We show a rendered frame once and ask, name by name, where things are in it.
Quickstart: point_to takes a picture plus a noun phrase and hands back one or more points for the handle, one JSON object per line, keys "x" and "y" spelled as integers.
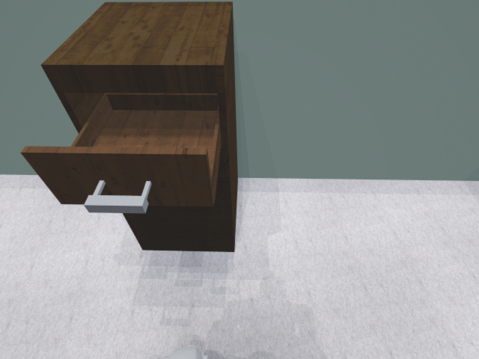
{"x": 117, "y": 203}

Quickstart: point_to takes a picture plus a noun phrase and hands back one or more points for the drawer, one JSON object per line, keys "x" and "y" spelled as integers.
{"x": 170, "y": 139}

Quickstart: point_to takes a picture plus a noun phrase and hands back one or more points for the cabinet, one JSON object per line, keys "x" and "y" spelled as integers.
{"x": 160, "y": 47}

